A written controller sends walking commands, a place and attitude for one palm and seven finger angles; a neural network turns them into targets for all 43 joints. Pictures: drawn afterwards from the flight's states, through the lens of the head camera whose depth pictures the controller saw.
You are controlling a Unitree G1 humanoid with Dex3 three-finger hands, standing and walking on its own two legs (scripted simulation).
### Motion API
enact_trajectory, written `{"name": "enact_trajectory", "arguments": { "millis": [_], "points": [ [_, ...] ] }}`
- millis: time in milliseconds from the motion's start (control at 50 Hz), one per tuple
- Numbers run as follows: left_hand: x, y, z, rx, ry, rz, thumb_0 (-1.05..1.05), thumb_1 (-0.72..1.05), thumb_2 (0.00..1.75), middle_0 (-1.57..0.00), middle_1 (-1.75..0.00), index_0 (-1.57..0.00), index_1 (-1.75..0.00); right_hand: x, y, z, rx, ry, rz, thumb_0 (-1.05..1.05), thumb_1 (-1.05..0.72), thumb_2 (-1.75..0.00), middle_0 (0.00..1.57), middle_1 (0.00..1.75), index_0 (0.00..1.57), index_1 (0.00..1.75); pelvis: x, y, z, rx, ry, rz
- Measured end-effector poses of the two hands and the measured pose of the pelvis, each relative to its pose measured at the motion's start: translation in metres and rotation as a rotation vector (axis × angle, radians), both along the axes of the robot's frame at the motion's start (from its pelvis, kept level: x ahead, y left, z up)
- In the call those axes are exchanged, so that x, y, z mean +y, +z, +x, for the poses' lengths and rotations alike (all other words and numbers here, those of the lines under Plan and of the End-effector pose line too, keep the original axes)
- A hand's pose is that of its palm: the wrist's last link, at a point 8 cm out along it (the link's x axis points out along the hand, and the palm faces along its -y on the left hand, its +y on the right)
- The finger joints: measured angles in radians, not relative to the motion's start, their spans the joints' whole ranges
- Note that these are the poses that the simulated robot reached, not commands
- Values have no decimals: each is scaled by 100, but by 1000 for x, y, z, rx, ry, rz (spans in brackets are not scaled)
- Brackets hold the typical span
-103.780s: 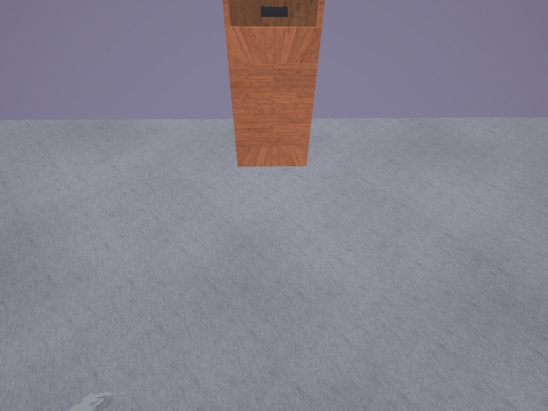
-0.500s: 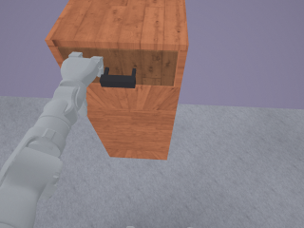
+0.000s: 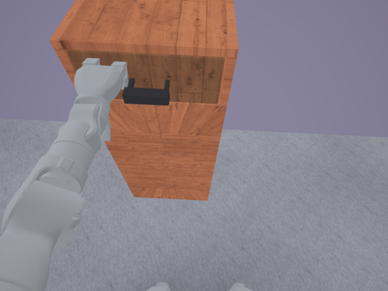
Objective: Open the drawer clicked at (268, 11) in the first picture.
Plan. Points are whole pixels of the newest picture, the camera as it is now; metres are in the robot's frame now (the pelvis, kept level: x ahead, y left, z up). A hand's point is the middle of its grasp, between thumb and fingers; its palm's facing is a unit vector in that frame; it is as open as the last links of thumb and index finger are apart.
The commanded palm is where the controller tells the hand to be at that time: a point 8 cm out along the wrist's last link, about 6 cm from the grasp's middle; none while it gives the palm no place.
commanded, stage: lower the fingers behind the handle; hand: left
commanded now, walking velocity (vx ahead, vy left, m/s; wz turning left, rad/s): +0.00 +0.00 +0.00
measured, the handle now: (148, 89) +0.53 +0.13 +0.07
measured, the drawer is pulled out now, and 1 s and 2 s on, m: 0.00 0.00 0.03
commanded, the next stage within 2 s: close the thumb around the handle in 0.48 s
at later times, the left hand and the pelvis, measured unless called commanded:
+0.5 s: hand (108, 109) +0.48 +0.21 +0.06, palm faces -0.06 +0.03 -1.00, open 13.8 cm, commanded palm +0.48 +0.17 +0.10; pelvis -0.01 -0.01 -0.01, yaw -1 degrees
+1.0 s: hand (109, 109) +0.48 +0.21 +0.05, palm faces -0.06 +0.03 -1.00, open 9.3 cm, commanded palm +0.48 +0.16 +0.10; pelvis +0.00 +0.00 +0.00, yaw +0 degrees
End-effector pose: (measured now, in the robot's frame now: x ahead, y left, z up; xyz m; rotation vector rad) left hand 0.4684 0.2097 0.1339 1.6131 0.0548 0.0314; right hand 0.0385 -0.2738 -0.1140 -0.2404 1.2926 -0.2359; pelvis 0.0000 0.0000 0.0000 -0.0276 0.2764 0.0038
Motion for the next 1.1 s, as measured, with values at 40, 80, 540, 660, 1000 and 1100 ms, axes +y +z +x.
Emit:
{"name": "enact_trajectory", "arguments": {
  "millis": [40,80,540,660,1000,1100],
  "points": [
    [-1,0,0,1,10,2,0,-49,30,-32,-120,-42,-146,-2,-1,-3,2,-2,-2,1,-91,-90,20,30,20,30,-2,-1,-2,2,0,1],
    [-1,-1,0,9,20,6,0,-49,30,-32,-120,-41,-146,-3,-2,-5,0,-6,-1,1,-91,-90,20,30,20,30,-3,-2,-5,5,-1,1],
    [1,-24,-4,39,-1,-10,0,-49,30,-32,-120,-30,-130,1,-14,-39,35,-50,5,1,-90,-90,20,30,20,30,-9,-11,-12,36,-13,0],
    [1,-25,-3,35,8,-11,0,-47,30,-32,-120,-31,-129,2,-11,-32,23,-50,1,1,-90,-90,20,30,20,30,-6,-8,-8,33,-12,-1],
    [1,-25,-2,40,2,-10,0,21,60,-37,-128,-30,-130,10,-9,1,-28,-17,16,1,-90,-90,20,30,20,30,-1,-4,2,19,-8,-3],
    [1,-25,-2,41,6,-14,0,48,71,-39,-131,-30,-130,12,-10,7,-29,-11,26,1,-90,-90,20,30,20,30,-1,-4,5,20,-7,-3]
  ]
}}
